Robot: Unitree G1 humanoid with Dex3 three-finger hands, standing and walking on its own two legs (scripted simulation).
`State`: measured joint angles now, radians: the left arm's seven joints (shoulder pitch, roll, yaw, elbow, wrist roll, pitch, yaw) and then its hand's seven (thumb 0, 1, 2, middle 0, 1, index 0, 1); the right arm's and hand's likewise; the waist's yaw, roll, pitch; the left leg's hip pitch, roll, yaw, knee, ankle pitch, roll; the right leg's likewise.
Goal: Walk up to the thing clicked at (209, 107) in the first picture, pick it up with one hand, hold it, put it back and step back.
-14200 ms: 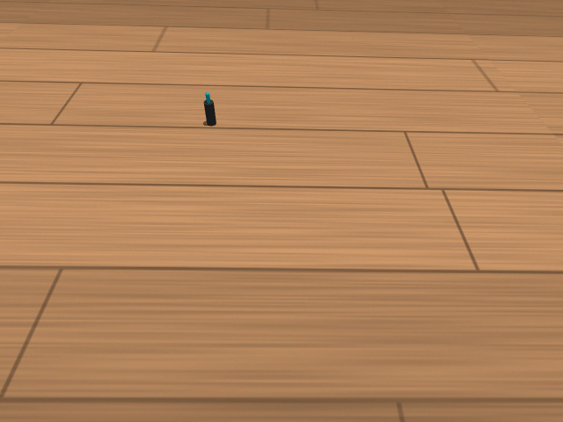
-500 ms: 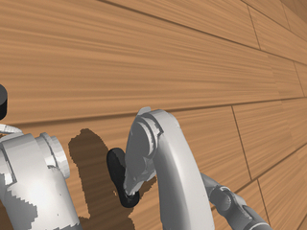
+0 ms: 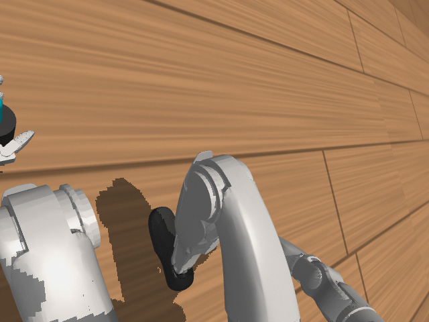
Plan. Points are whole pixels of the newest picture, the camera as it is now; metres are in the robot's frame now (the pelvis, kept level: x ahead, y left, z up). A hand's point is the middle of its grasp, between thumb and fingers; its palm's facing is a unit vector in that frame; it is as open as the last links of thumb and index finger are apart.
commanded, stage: close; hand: left
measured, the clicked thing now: out of the picture +0.43 +0.22 -0.19
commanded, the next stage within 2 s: settle in 0.26 s
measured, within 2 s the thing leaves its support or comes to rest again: leaves its support in 0.60 s
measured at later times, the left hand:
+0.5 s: hand (6, 134) +0.42 +0.20 -0.18, palm faces +0.05 -1.00 -0.03, open 7.8 cm
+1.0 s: hand out of the picture +0.42 +0.23 -0.08, palm faces +0.03 -1.00 -0.08, open 7.8 cm
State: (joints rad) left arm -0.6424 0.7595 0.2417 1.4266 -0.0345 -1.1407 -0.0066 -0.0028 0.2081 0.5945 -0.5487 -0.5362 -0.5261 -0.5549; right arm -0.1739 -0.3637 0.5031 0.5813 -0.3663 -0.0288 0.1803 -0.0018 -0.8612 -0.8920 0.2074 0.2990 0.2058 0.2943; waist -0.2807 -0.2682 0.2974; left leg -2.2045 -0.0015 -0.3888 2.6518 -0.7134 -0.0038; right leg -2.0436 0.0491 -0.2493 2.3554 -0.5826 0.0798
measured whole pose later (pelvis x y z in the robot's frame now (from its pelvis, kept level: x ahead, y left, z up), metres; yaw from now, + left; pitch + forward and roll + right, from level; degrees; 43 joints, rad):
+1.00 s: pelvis +0.00 -0.01 +0.02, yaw +3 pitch +19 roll -16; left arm -0.58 0.62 0.13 1.05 -0.05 -0.87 -0.06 0.00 -0.05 1.04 -0.88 -1.02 -0.81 -1.04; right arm -0.04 -0.34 0.33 0.60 -0.24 0.01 0.19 0.00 -0.89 -0.90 0.21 0.30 0.21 0.29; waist -0.21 -0.13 0.12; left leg -2.23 0.00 -0.30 2.55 -0.69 0.00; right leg -2.08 0.02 -0.19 2.32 -0.60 0.06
